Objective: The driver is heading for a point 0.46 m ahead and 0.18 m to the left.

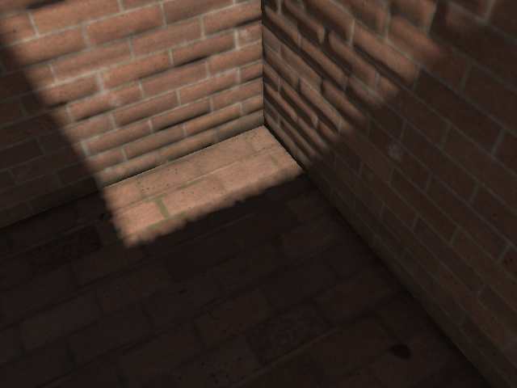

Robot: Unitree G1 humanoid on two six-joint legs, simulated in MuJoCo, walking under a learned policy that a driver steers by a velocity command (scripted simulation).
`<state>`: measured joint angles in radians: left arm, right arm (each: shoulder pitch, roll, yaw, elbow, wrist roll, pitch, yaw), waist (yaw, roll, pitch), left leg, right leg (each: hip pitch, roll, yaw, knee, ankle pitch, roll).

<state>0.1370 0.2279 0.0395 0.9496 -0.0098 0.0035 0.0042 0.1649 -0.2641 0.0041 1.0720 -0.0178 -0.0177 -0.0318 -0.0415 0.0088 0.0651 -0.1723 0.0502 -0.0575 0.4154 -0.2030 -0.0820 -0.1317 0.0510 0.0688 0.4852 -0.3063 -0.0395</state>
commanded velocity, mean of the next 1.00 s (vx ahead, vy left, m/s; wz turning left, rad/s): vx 0.31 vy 0.00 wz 0.07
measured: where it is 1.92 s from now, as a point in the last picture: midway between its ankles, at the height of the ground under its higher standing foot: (256, 384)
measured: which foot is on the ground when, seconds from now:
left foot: down 0.00-0.80, up 0.82-1.00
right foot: down 0.00-0.36, up 0.38-0.78, down 0.80-1.00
